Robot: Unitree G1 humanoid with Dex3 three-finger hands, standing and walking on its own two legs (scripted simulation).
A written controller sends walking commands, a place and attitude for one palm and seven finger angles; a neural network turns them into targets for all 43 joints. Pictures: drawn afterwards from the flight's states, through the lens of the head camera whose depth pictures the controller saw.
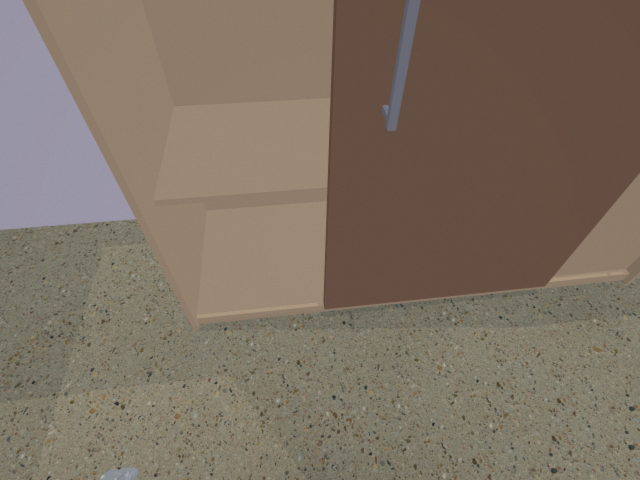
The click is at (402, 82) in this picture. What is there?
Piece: wardrobe's sliding door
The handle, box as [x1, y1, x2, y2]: [382, 0, 420, 130]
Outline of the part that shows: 420,0 406,0 389,106 388,107 387,105 383,105 382,111 386,119 387,130 395,130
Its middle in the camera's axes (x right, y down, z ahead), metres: +0.13 -0.31 +0.65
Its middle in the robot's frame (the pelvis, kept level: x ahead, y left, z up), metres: +0.73 -0.09 +0.17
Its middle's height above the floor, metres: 0.94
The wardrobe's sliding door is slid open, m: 0.44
